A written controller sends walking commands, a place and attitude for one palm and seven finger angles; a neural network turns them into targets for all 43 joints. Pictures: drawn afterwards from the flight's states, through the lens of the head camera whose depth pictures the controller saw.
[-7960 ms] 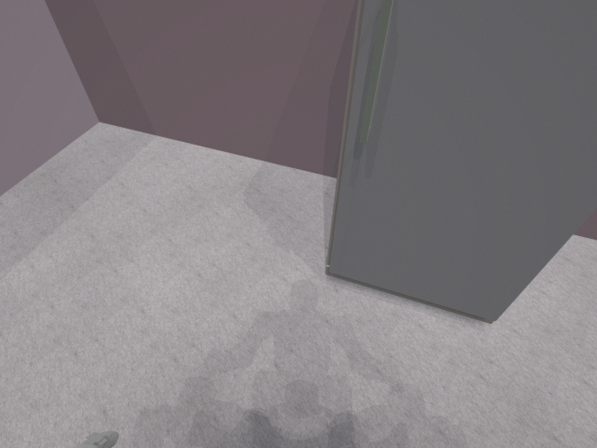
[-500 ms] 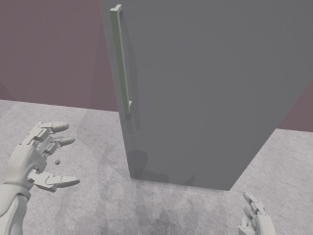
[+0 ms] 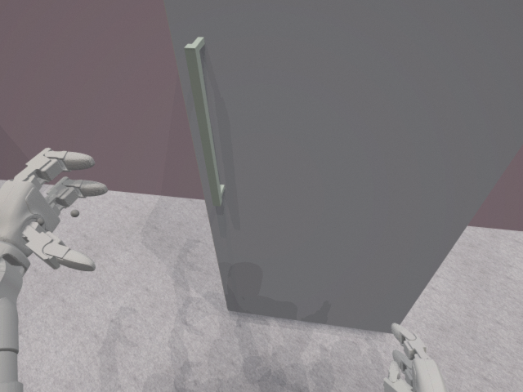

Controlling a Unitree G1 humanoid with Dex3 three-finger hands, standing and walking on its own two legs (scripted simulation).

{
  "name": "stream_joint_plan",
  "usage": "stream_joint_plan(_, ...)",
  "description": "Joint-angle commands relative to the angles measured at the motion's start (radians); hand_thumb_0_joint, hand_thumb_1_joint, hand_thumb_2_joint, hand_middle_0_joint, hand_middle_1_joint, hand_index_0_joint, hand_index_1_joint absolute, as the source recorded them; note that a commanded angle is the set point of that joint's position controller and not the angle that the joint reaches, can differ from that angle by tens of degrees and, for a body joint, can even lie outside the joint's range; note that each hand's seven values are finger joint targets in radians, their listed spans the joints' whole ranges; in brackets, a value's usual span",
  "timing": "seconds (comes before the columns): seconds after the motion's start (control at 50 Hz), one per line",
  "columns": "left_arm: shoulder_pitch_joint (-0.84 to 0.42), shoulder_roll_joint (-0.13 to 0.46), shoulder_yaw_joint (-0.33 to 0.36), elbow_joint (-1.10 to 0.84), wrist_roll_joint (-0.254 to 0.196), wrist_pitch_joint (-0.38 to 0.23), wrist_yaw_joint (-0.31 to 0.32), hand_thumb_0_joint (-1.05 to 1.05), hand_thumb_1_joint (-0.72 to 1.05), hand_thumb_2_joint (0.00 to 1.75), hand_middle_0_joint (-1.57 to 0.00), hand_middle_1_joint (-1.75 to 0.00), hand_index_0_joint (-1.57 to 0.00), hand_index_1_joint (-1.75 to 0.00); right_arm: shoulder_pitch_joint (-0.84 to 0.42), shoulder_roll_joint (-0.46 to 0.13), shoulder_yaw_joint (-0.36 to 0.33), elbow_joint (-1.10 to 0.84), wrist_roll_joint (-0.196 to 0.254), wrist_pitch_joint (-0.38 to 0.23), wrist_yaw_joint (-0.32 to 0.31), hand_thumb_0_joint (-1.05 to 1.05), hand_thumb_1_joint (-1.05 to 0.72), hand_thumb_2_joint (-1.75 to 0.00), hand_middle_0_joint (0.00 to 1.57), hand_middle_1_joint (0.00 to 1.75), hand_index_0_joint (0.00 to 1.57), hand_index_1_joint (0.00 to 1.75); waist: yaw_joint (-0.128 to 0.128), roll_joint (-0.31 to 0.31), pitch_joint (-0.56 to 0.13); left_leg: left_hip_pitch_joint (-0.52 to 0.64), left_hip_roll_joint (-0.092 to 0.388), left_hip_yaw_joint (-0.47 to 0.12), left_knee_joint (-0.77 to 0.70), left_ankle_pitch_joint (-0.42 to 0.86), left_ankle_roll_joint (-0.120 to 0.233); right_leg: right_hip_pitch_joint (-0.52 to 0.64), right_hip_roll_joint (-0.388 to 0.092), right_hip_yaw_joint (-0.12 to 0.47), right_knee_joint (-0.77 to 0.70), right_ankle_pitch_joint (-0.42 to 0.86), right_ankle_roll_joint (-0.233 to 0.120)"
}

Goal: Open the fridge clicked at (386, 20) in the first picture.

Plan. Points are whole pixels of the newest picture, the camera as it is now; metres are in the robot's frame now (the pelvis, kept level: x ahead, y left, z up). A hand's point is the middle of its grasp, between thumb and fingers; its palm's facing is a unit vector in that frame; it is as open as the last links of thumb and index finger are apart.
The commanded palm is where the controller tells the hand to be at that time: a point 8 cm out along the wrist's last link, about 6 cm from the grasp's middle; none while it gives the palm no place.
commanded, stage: raise the hand to about handle height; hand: left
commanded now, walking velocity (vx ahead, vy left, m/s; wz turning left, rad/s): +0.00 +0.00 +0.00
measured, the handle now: (209, 134) +0.52 +0.17 +0.14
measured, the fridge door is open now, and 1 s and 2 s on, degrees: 0 0 0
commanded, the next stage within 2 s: move the hooked fingers beside the handle in 0.50 s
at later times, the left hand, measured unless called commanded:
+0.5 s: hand (85, 211) +0.28 +0.27 +0.18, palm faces +0.06 -1.00 -0.07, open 14.0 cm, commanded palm +0.24 +0.31 +0.18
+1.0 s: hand (116, 190) +0.32 +0.25 +0.18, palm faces +0.02 -1.00 -0.05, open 14.0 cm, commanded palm +0.29 +0.30 +0.18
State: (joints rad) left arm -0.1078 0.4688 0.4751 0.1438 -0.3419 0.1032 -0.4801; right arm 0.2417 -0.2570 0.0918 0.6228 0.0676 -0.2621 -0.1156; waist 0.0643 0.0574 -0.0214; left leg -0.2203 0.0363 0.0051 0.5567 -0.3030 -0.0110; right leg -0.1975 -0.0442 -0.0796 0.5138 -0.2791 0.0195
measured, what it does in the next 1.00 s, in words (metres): stands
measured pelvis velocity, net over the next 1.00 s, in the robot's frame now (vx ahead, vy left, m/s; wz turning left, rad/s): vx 0.00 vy -0.01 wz -0.01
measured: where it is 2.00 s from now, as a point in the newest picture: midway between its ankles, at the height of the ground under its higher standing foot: outside the picture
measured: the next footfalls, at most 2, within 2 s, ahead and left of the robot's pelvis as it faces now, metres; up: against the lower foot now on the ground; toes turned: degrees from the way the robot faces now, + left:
none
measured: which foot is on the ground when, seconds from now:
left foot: down 0.00-1.00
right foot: down 0.00-1.00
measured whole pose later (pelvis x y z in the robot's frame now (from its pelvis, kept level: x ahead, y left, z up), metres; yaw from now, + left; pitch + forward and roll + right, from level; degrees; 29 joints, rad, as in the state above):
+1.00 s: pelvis +0.00 -0.01 +0.00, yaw -1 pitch -1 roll +0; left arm -0.26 0.43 0.42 0.29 -0.29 0.11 -0.43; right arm 0.24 -0.27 0.08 0.62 0.07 -0.22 -0.12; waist 0.03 0.06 -0.02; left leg -0.20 0.04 0.02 0.51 -0.28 -0.02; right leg -0.20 -0.04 -0.07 0.50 -0.27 0.01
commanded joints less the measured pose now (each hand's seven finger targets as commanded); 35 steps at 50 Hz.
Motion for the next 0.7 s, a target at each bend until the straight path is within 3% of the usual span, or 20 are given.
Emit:
stream_joint_plan(0.0,-0.306,0.286,0.098,-0.143,-0.024,-0.023,-0.009,0.0,-0.5,0.3,-0.3,-1.2,-0.3,-1.2,-0.12,-0.125,-0.055,-0.17,0.009,-0.054,-0.008,0.0,-0.9,-0.9,0.2,0.3,0.2,0.3,-0.009,0.023,-0.164,0.069,-0.042,-0.019,-0.106,0.233,0.031,0.027,0.046,0.0,-0.07,0.228,-0.036)
stream_joint_plan(0.02,-0.253,0.27,0.095,-0.101,-0.033,-0.013,-0.019,0.0,-0.5,0.3,-0.3,-1.2,-0.3,-1.2,-0.116,-0.128,-0.057,-0.171,0.008,-0.051,-0.002,0.0,-0.9,-0.9,0.2,0.3,0.2,0.3,-0.002,-0.027,-0.146,0.055,-0.039,-0.016,-0.102,0.238,0.034,0.033,0.047,0.003,-0.077,0.241,-0.035)
stream_joint_plan(0.04,-0.241,0.25,0.078,-0.096,-0.035,-0.007,-0.028,0.0,-0.5,0.3,-0.3,-1.2,-0.3,-1.2,-0.117,-0.131,-0.059,-0.171,0.013,-0.045,0.002,0.0,-0.9,-0.9,0.2,0.3,0.2,0.3,-0.008,-0.026,-0.141,0.05,-0.04,-0.009,-0.102,0.238,0.034,0.029,0.044,0.003,-0.072,0.251,-0.032)
stream_joint_plan(0.12,-0.242,0.285,0.108,-0.138,-0.04,-0.005,-0.024,0.0,-0.5,0.3,-0.3,-1.2,-0.3,-1.2,-0.13,-0.138,-0.067,-0.188,0.012,-0.036,0.01,0.0,-0.9,-0.9,0.2,0.3,0.2,0.3,0.002,-0.032,-0.157,0.049,-0.043,-0.005,-0.095,0.231,0.034,0.033,0.041,0.013,-0.073,0.24,-0.032)
stream_joint_plan(0.2,-0.294,0.305,0.132,-0.228,-0.03,-0.036,0.005,0.0,-0.5,0.3,-0.3,-1.2,-0.3,-1.2,-0.133,-0.128,-0.069,-0.197,0.011,-0.039,0.004,0.0,-0.9,-0.9,0.2,0.3,0.2,0.3,-0.002,0.028,-0.202,0.082,-0.045,0.0,-0.096,0.241,0.034,0.037,0.043,0.012,-0.068,0.24,-0.032)
stream_joint_plan(0.28,-0.308,0.287,0.113,-0.218,-0.02,-0.048,0.022,0.0,-0.5,0.3,-0.3,-1.2,-0.3,-1.2,-0.128,-0.124,-0.065,-0.185,0.01,-0.039,-0.006,0.0,-0.9,-0.9,0.2,0.3,0.2,0.3,-0.012,0.057,-0.158,0.079,-0.044,0.003,-0.109,0.215,0.033,0.025,0.045,0.013,-0.081,0.215,-0.032)
stream_joint_plan(0.32,-0.304,0.3,0.12,-0.214,-0.02,-0.048,0.02,0.0,-0.5,0.3,-0.3,-1.2,-0.3,-1.2,-0.125,-0.126,-0.066,-0.179,0.006,-0.039,-0.009,0.0,-0.9,-0.9,0.2,0.3,0.2,0.3,-0.008,0.024,-0.155,0.08,-0.042,0.002,-0.108,0.221,0.036,0.036,0.045,0.015,-0.086,0.226,-0.032)
stream_joint_plan(0.4,-0.308,0.277,0.097,-0.197,-0.014,-0.035,0.011,0.0,-0.5,0.3,-0.3,-1.2,-0.3,-1.2,-0.127,-0.123,-0.064,-0.181,0.01,-0.041,-0.014,0.0,-0.9,-0.9,0.2,0.3,0.2,0.3,-0.016,0.059,-0.157,0.093,-0.045,-0.001,-0.113,0.217,0.035,0.023,0.045,0.011,-0.084,0.225,-0.031)
stream_joint_plan(0.42,-0.294,0.278,0.098,-0.188,-0.02,-0.032,0.006,0.0,-0.5,0.3,-0.3,-1.2,-0.3,-1.2,-0.125,-0.126,-0.063,-0.178,0.008,-0.038,-0.011,0.0,-0.9,-0.9,0.2,0.3,0.2,0.3,-0.01,0.017,-0.145,0.085,-0.041,-0.003,-0.113,0.231,0.036,0.035,0.047,0.01,-0.087,0.242,-0.032)
stream_joint_plan(0.5,-0.291,0.267,0.089,-0.156,-0.022,-0.018,0.0,0.0,-0.5,0.3,-0.3,-1.2,-0.3,-1.2,-0.128,-0.127,-0.063,-0.181,0.012,-0.035,-0.012,0.0,-0.9,-0.9,0.2,0.3,0.2,0.3,-0.018,0.013,-0.14,0.076,-0.044,-0.003,-0.113,0.195,0.035,0.014,0.046,0.012,-0.09,0.209,-0.026)
stream_joint_plan(0.52,-0.277,0.278,0.096,-0.145,-0.025,-0.016,-0.003,0.0,-0.5,0.3,-0.3,-1.2,-0.3,-1.2,-0.127,-0.128,-0.062,-0.178,0.009,-0.032,-0.01,0.0,-0.9,-0.9,0.2,0.3,0.2,0.3,-0.01,-0.001,-0.136,0.072,-0.042,-0.001,-0.111,0.203,0.036,0.023,0.047,0.016,-0.094,0.214,-0.029)
stream_joint_plan(0.54,-0.293,0.274,0.093,-0.159,-0.025,-0.018,-0.003,0.0,-0.5,0.3,-0.3,-1.2,-0.3,-1.2,-0.131,-0.128,-0.062,-0.181,0.012,-0.032,-0.009,0.0,-0.9,-0.9,0.2,0.3,0.2,0.3,-0.016,-0.014,-0.143,0.073,-0.042,-0.003,-0.113,0.21,0.036,0.025,0.046,0.011,-0.089,0.223,-0.027)
stream_joint_plan(0.58,-0.311,0.278,0.093,-0.186,-0.019,-0.024,0.002,0.0,-0.5,0.3,-0.3,-1.2,-0.3,-1.2,-0.136,-0.124,-0.062,-0.187,0.012,-0.034,-0.009,0.0,-0.9,-0.9,0.2,0.3,0.2,0.3,-0.014,0.036,-0.16,0.085,-0.045,-0.003,-0.113,0.209,0.034,0.023,0.046,0.011,-0.084,0.216,-0.03)
stream_joint_plan(0.68,-0.4,0.258,0.056,-0.125,-0.006,-0.041,0.018,0.0,-0.5,0.3,-0.3,-1.2,-0.3,-1.2,-0.118,-0.127,-0.063,-0.165,0.012,-0.035,-0.02,0.0,-0.9,-0.9,0.2,0.3,0.2,0.3,-0.034,0.0,-0.149,0.092,-0.042,-0.01,-0.116,0.184,0.035,-0.003,0.049,0.009,-0.091,0.188,-0.028)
